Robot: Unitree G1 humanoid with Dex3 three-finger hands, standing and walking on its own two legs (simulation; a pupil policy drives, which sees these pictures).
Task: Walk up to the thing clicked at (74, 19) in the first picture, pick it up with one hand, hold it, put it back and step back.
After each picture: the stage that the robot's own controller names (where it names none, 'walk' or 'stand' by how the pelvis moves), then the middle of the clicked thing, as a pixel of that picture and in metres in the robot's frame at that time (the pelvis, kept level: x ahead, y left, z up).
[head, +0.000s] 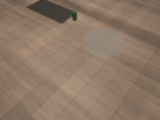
stand; (74, 16) +1.93 +0.13 -0.72
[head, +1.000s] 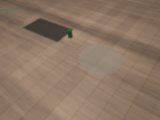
walk; (69, 33) +1.79 +0.32 -0.71
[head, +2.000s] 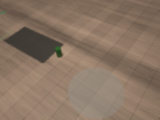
walk; (58, 52) +1.22 +0.40 -0.72
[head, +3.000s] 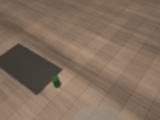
walk; (56, 81) +0.82 +0.33 -0.72
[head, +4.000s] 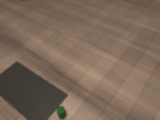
walk; (61, 112) +0.54 +0.23 -0.71
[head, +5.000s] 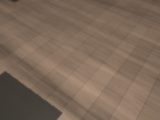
stand; out of the picture +0.37 +0.19 -0.70
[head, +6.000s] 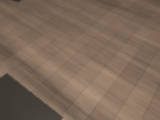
stand; out of the picture +0.33 +0.19 -0.72
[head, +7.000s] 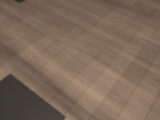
stand; out of the picture +0.33 +0.19 -0.73
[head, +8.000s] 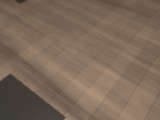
stand; out of the picture +0.34 +0.19 -0.73
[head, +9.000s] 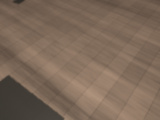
stand; out of the picture +0.33 +0.19 -0.73
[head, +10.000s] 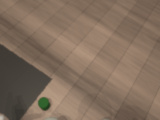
go down; (44, 104) +0.36 +0.20 -0.58
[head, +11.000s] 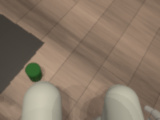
go down; (34, 72) +0.41 +0.23 -0.31
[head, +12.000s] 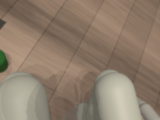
close in; out of the picture +0.39 +0.26 -0.25
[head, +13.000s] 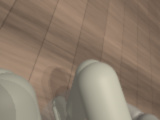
close; out of the picture +0.39 +0.28 -0.22
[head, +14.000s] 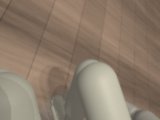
close; out of the picture +0.38 +0.28 -0.22
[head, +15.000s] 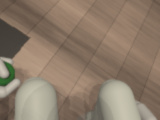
lift; (3, 77) +0.31 +0.27 -0.10
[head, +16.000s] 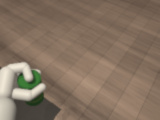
hold; (32, 88) +0.32 +0.18 +0.04
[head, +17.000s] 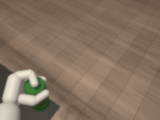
hold; (37, 94) +0.31 +0.17 -0.02
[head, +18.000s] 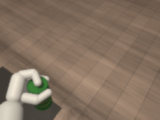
hold; (40, 94) +0.32 +0.16 -0.01
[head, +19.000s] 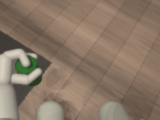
crouch; (30, 71) +0.38 +0.19 -0.08
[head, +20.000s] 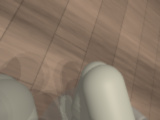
lower; out of the picture +0.39 +0.27 -0.23
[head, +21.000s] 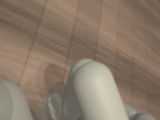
lower; out of the picture +0.40 +0.30 -0.22
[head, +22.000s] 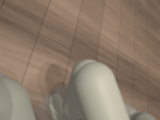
lower; out of the picture +0.40 +0.30 -0.22
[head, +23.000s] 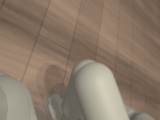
lower; out of the picture +0.40 +0.30 -0.23
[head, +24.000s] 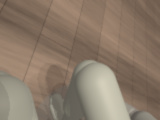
loosen; out of the picture +0.39 +0.30 -0.23
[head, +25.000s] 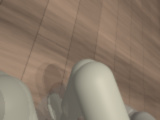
withdraw; out of the picture +0.38 +0.28 -0.23
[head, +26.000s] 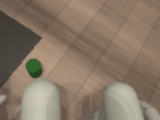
walk; (34, 69) +0.41 +0.23 -0.32
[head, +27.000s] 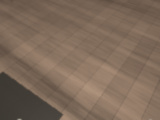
stand; out of the picture +0.34 +0.17 -0.66
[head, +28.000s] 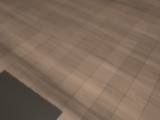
stand; out of the picture +0.36 +0.19 -0.66
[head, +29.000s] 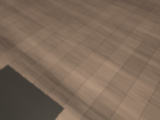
stand; out of the picture +0.36 +0.18 -0.68
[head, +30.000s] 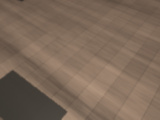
walk; out of the picture +0.37 +0.17 -0.72
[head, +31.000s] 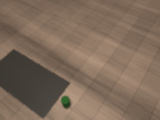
walk; (65, 102) +0.51 +0.18 -0.71
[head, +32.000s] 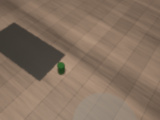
walk; (61, 68) +0.81 +0.14 -0.71
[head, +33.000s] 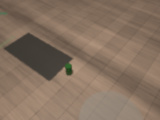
stand; (68, 69) +0.95 +0.16 -0.70
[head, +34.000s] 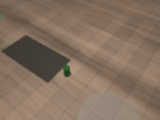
stand; (66, 71) +0.95 +0.18 -0.73
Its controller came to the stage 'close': yes
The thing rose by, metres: 0.70
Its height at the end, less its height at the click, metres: +0.00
